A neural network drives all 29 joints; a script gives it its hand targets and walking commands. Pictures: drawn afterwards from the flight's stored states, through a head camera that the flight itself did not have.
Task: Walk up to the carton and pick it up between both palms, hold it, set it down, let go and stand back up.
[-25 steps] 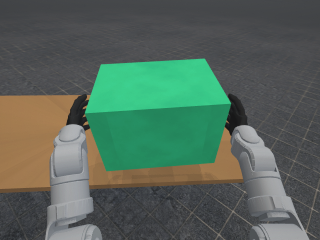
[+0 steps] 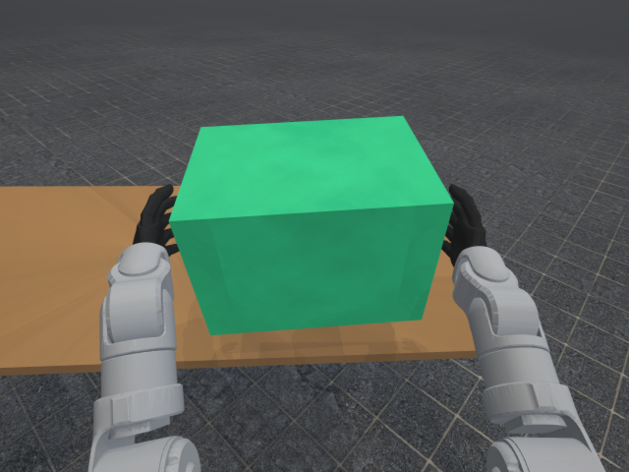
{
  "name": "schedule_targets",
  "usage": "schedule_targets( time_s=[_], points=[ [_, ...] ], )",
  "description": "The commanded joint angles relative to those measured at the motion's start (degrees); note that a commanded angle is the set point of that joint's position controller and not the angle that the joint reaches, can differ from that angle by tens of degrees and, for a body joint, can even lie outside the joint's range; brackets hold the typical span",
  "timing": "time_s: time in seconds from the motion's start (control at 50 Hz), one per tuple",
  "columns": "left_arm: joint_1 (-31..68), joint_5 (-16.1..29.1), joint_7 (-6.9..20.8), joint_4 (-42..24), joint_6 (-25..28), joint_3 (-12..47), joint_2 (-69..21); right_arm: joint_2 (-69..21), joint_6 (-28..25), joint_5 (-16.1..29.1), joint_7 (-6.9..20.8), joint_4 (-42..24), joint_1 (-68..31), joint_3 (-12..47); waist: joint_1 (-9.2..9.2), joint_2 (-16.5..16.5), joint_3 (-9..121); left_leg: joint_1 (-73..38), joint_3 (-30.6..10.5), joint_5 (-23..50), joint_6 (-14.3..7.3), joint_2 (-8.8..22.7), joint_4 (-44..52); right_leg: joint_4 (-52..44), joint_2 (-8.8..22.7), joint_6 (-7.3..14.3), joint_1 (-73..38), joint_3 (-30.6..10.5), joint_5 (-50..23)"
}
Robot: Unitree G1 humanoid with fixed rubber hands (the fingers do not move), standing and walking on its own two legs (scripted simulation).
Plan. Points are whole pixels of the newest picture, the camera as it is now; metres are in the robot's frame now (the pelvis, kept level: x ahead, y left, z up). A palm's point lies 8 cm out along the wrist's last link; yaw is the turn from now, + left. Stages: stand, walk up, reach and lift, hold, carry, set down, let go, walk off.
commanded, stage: hold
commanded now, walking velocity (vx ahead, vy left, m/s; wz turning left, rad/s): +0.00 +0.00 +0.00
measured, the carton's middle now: (309, 222) +0.43 +0.00 +0.17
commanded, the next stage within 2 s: none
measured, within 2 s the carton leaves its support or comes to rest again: neither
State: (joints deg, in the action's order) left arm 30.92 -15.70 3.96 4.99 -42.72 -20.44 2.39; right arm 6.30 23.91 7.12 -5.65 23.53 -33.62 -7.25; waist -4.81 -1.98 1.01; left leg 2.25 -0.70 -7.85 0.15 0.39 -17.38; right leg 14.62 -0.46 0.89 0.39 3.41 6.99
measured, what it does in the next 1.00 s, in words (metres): stands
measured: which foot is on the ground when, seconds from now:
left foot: down 0.00-1.00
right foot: down 0.00-1.00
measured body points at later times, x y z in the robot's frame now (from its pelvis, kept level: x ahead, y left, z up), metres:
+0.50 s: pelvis +0.00 +0.00 +0.00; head -0.06 +0.02 +0.45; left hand +0.36 +0.20 +0.19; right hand +0.36 -0.19 +0.19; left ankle +0.03 +0.12 -0.75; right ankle +0.02 -0.11 -0.75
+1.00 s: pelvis +0.00 +0.00 +0.00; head -0.06 +0.02 +0.45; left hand +0.36 +0.19 +0.19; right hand +0.36 -0.19 +0.19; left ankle +0.03 +0.12 -0.75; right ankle +0.02 -0.11 -0.75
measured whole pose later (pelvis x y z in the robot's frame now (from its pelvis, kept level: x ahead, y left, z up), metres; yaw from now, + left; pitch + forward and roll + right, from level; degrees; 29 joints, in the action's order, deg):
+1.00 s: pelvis +0.00 +0.00 +0.00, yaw +0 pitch -8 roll -1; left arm 30.7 -15.8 3.9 5.5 -42.5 -20.2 2.4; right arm 6.6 23.1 7.3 -5.3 24.6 -33.8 -7.1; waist -4.9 -2.1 0.8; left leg 1.8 -0.6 -8.2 0.1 0.4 -17.5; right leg 14.6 -0.5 0.9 -0.2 3.4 7.3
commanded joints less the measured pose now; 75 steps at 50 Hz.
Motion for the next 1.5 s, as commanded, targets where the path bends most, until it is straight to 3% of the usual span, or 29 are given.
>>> schedule_targets(
  time_s=[0.0, 0.08, 0.18, 0.2, 0.28, 0.48, 0.56, 0.82, 0.88, 1.0, 1.1, 1.14, 1.22, 1.28, 1.3, 1.38, 1.48],
  points=[
    [38.29, 9.95, 10.41, -8.73, 4.73, 22.99, -19.71, -21.65, -4.41, 5.83, 10.44, -17.66, -42.43, 18.92, 0.12, 3.46, 20.37, -4.21, 2.78, 10.28, 1.72, -2.79, 1.52, -1.31, -1.99, -1.17, -5.52, 0.97, -5.93],
    [38.53, 10.42, 10.63, -9.11, 4.51, 23.51, -20.30, -22.82, -4.69, 5.75, 10.78, -17.49, -42.68, 18.89, -0.29, 2.75, 21.20, -2.98, 2.88, 9.64, 1.26, -2.76, 1.81, -1.02, -1.75, -1.34, -6.30, 0.67, -6.47],
    [38.80, 9.54, 10.85, -7.65, 4.80, 22.07, -20.08, -23.00, -4.62, 5.84, 10.74, -15.92, -43.16, 18.76, 0.62, 2.22, 20.59, -3.57, 3.06, 9.27, 1.15, -2.92, 1.79, -1.19, -1.73, -1.56, -6.64, 0.47, -6.19],
    [39.82, 9.60, 10.89, -8.05, 4.89, 22.58, -19.96, -23.12, -4.70, 5.36, 10.78, -15.49, -43.08, 18.30, 0.01, 2.73, 20.15, -3.14, 3.09, 7.80, 1.17, -2.80, 2.20, -1.38, -1.65, -1.39, -6.00, 0.42, -4.73],
    [39.48, 10.46, 10.42, -9.13, 5.34, 23.67, -20.53, -22.86, -5.22, 5.74, 10.72, -17.22, -43.08, 18.97, -0.26, 3.37, 22.10, -4.99, 2.61, 11.91, 1.74, -2.64, 0.95, -0.98, -1.87, -1.30, -6.05, 0.73, -7.77],
    [41.53, 10.88, 10.12, -8.78, 5.61, 23.92, -21.00, -22.98, -5.29, 5.14, 11.24, -16.23, -44.55, 18.12, 0.00, 3.31, 21.63, -3.98, 2.53, 8.96, 1.72, -2.50, 1.80, -1.12, -2.06, -0.94, -4.62, 0.99, -4.39],
    [38.80, 9.81, 10.33, -8.83, 5.17, 22.91, -19.91, -22.83, -5.04, 5.49, 10.74, -16.04, -42.08, 18.74, 0.00, 2.10, 21.90, -4.92, 2.78, 11.26, 1.49, -2.89, 1.22, -1.04, -2.05, -1.67, -6.21, 0.60, -8.39],
    [39.18, 9.87, 10.25, -8.62, 5.29, 23.38, -20.03, -22.29, -4.99, 5.95, 10.78, -16.28, -42.71, 18.55, -0.09, 3.78, 20.30, -4.56, 2.70, 10.12, 1.55, -2.59, 1.53, -1.27, -1.82, -1.21, -5.32, 0.61, -6.21],
    [38.90, 10.81, 10.21, -11.20, 5.43, 24.46, -20.52, -22.82, -5.19, 6.29, 10.73, -17.88, -41.56, 19.63, -0.40, 3.25, 22.94, -5.72, 2.48, 14.38, 1.91, -2.67, 0.39, -0.61, -2.16, -1.13, -6.55, 0.72, -10.38],
    [38.70, 9.97, 10.69, -9.10, 4.96, 23.09, -20.13, -22.09, -4.69, 5.81, 10.43, -16.34, -41.69, 18.51, -0.38, 3.40, 20.34, -4.47, 2.63, 10.18, 1.73, -2.76, 1.52, -1.07, -1.78, -1.25, -5.70, 0.82, -6.91],
    [39.66, 10.76, 10.25, -9.39, 5.67, 23.72, -20.11, -23.48, -5.29, 5.73, 10.72, -18.06, -43.72, 19.51, 0.03, 2.28, 22.20, -3.85, 2.66, 9.89, 1.17, -2.84, 1.41, -0.75, -1.98, -1.52, -6.17, 0.65, -7.45],
    [39.65, 11.08, 10.14, -10.06, 5.80, 24.66, -20.86, -23.72, -5.36, 5.96, 10.66, -18.00, -43.16, 19.85, -0.13, 3.23, 23.21, -4.98, 2.52, 11.07, 1.34, -2.97, 1.11, -0.76, -1.76, -1.48, -6.22, 0.45, -8.84],
    [40.37, 9.96, 10.55, -6.78, 5.63, 22.30, -19.95, -23.12, -5.02, 4.34, 10.73, -15.42, -43.18, 17.92, 0.03, 1.97, 19.88, -2.76, 2.94, 5.94, 0.85, -2.92, 2.62, -1.42, -1.76, -1.52, -5.33, 0.70, -4.15],
    [40.71, 10.90, 10.14, -9.29, 5.84, 24.12, -21.10, -23.27, -5.55, 5.48, 10.88, -16.56, -43.36, 18.73, -0.17, 3.16, 22.49, -4.69, 2.70, 11.28, 1.68, -2.62, 1.10, -0.66, -2.18, -1.17, -5.95, 0.80, -7.59],
    [41.17, 10.83, 10.06, -9.54, 5.82, 24.55, -21.25, -22.98, -5.49, 5.53, 10.89, -16.11, -43.59, 18.60, -0.71, 3.63, 22.64, -5.18, 2.37, 11.44, 1.86, -2.61, 0.99, -0.93, -2.21, -1.19, -5.63, 0.76, -7.33],
    [39.47, 9.44, 10.58, -6.60, 5.45, 21.86, -19.81, -22.91, -5.12, 5.07, 10.83, -14.60, -43.13, 18.45, 0.54, 2.28, 20.34, -3.01, 2.89, 8.44, 0.96, -2.92, 2.14, -1.12, -1.58, -1.63, -6.38, 0.41, -6.33],
    [39.37, 10.93, 10.14, -10.86, 5.65, 25.00, -21.26, -23.17, -5.62, 6.06, 10.55, -17.15, -41.92, 19.41, -0.99, 3.92, 23.90, -6.02, 2.20, 14.58, 2.25, -2.76, 0.23, -0.38, -2.14, -1.23, -6.95, 0.62, -11.43]
  ],
)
